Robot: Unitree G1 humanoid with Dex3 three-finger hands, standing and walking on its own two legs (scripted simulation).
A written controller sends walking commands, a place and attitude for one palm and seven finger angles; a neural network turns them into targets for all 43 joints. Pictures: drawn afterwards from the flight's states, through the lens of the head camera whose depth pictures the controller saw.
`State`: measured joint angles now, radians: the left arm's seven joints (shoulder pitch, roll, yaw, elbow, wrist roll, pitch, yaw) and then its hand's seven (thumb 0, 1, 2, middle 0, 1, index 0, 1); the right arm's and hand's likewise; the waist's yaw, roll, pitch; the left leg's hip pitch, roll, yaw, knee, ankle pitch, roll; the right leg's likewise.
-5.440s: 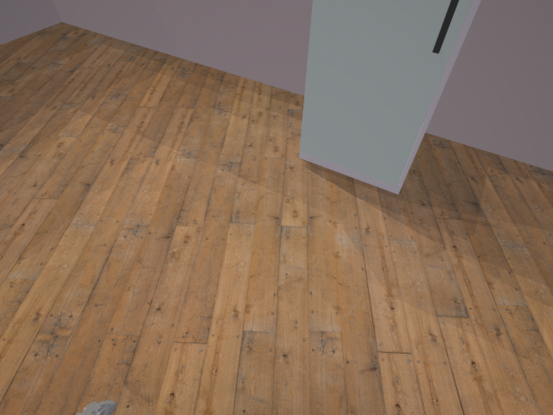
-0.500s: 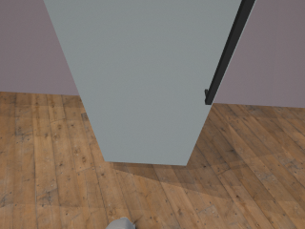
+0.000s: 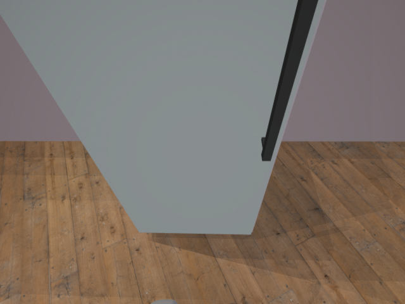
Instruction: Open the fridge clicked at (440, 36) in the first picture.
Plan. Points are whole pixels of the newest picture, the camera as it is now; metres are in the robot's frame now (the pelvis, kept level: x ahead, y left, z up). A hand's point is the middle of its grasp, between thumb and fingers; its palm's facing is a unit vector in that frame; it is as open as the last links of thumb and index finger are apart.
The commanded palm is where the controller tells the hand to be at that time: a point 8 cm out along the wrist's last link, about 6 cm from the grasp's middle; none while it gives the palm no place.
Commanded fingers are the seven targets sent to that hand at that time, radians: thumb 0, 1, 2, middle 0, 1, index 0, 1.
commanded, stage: come to a stop and stand still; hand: right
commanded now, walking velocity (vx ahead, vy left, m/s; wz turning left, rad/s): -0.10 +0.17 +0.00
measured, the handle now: (279, 91) +0.47 -0.13 +0.17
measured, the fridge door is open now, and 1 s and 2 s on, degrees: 0 0 0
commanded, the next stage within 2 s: look again from close up in 1.12 s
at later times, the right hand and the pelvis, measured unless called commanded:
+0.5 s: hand out of the picture -0.05 -0.12 -0.16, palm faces +0.03 +0.98 -0.19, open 7.4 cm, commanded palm none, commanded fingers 0.00 -0.90 -0.90 0.20 0.30 0.20 0.30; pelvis -0.04 +0.04 +0.01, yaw +2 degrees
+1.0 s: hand out of the picture -0.03 -0.20 -0.17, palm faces -0.01 +0.97 -0.24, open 7.4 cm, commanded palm none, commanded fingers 0.00 -0.90 -0.90 0.20 0.30 0.20 0.30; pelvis -0.04 -0.01 +0.00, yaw +1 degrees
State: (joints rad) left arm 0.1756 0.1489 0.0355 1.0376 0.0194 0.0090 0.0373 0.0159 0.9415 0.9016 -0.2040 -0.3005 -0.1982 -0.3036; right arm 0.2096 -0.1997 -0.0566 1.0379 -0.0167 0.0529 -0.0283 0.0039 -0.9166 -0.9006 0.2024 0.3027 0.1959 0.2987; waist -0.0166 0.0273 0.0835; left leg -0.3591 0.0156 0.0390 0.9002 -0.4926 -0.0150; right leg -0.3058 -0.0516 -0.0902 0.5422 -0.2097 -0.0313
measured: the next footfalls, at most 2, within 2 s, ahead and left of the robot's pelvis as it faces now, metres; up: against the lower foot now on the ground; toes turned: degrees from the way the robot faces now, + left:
left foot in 0.28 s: -0.03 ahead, +0.16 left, +0.00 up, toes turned +4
right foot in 0.60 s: -0.01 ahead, -0.10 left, +0.00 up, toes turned -3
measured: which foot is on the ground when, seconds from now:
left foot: up 0.00-0.26, down 0.28-1.00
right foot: down 0.00-0.32, up 0.34-0.58, down 0.60-1.00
